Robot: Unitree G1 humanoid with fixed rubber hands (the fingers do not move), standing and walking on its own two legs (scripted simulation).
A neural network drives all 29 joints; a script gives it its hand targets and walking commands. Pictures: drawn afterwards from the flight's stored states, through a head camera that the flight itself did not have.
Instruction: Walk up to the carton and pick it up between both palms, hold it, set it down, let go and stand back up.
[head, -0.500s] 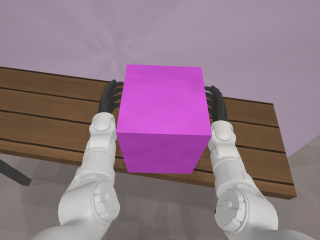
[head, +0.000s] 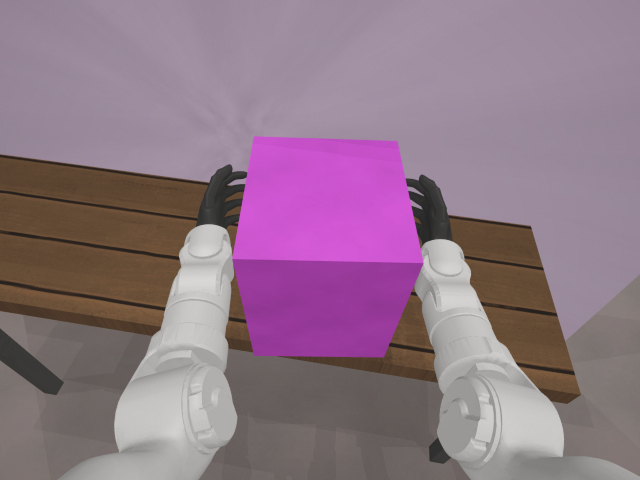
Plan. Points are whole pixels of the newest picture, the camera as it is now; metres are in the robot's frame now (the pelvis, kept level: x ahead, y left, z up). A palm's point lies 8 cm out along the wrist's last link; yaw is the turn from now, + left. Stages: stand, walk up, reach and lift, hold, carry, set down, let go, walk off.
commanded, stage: reach and lift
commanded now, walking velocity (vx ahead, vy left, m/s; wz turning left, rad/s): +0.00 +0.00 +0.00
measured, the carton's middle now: (322, 253) +0.41 +0.01 +0.04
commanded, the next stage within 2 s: none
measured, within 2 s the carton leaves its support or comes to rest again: neither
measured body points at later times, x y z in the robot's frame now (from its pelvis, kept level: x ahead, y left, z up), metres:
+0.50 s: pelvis +0.00 +0.00 +0.00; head -0.02 +0.03 +0.45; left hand +0.40 +0.16 +0.12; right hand +0.39 -0.14 +0.13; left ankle +0.01 +0.11 -0.75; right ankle +0.00 -0.12 -0.75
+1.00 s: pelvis -0.01 +0.00 +0.00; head -0.06 +0.03 +0.45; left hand +0.38 +0.16 +0.17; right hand +0.38 -0.14 +0.17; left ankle +0.01 +0.11 -0.75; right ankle +0.00 -0.12 -0.75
